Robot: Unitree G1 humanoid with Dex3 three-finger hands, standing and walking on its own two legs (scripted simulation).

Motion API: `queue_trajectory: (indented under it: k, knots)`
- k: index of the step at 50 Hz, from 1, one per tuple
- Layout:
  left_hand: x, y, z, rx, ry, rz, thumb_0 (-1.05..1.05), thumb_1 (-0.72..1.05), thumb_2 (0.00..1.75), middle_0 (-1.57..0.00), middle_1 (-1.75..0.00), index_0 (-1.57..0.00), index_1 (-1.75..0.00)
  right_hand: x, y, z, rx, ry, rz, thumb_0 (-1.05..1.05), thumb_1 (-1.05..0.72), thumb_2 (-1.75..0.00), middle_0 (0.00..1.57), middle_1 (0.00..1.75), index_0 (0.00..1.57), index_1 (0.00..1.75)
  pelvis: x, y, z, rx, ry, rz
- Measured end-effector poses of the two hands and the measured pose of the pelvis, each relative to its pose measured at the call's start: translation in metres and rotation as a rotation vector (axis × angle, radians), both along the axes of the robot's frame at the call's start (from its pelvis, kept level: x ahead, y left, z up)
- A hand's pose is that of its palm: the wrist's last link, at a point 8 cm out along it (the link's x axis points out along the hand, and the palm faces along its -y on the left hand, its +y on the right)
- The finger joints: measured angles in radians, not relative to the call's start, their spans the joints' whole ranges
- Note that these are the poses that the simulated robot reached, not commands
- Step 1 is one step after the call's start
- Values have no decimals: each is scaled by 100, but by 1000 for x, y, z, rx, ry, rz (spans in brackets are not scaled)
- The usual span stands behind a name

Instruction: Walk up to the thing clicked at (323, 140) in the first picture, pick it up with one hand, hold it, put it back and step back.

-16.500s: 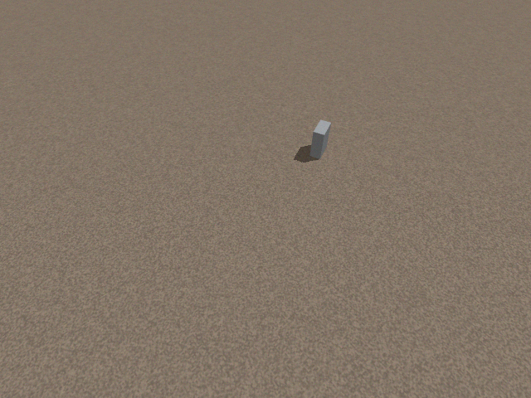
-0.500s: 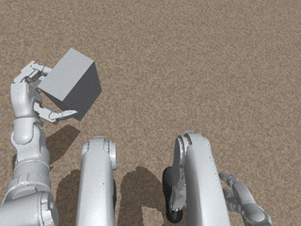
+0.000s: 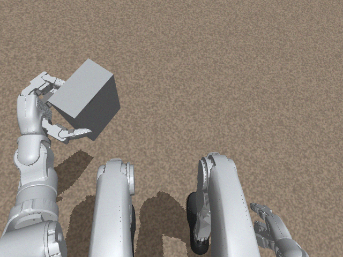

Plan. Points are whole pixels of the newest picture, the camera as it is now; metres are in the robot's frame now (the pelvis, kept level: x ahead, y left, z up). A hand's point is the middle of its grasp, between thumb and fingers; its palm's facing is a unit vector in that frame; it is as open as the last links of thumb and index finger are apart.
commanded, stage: lift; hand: left
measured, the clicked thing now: (91, 105) +0.44 +0.18 -0.04
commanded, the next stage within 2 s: hold in 1.86 s
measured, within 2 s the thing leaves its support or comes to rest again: neither
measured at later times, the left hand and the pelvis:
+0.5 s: hand (35, 78) +0.40 +0.21 +0.13, palm faces +0.12 -0.99 -0.03, open 11.0 cm; pelvis +0.02 +0.00 +0.11, yaw +1 degrees
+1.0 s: hand out of the picture +0.40 +0.20 +0.29, palm faces +0.13 -0.99 -0.02, open 11.0 cm; pelvis +0.05 +0.00 +0.25, yaw +2 degrees
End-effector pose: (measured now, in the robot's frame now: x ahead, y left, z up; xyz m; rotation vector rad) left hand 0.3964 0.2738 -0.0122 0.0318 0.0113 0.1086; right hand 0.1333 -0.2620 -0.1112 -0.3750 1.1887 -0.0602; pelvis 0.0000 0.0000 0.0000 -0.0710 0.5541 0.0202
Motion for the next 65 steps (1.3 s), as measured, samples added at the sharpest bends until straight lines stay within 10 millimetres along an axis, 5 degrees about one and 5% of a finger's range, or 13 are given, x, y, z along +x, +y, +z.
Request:
queue_trajectory:
  k: [12,20,41,51,65]
  knots:
    - [-10,-1,55,-4,0,0,-1,-61,76,-81,-116,-83,-116,21,4,43,20,-75,-22,1,-94,-90,20,30,20,30,5,0,43,6,12,5]
    - [-17,-7,108,2,-6,5,-1,-61,78,-81,-116,-82,-116,42,8,82,38,-136,-38,1,-94,-90,20,30,20,30,12,-1,82,14,0,8]
    - [-18,-24,265,-2,14,32,-1,-61,79,-79,-118,-81,-117,64,21,221,69,-250,-94,1,-93,-90,20,30,20,30,41,1,210,23,-144,14]
    - [-20,-27,305,-13,22,21,-1,-61,78,-80,-118,-82,-117,57,19,266,60,-251,-94,1,-93,-90,20,30,20,30,51,2,251,27,-218,16]
    - [-17,-32,348,-23,7,18,-1,-61,77,-80,-118,-82,-118,58,28,301,81,-242,-88,1,-93,-90,20,30,20,30,63,3,289,36,-297,15]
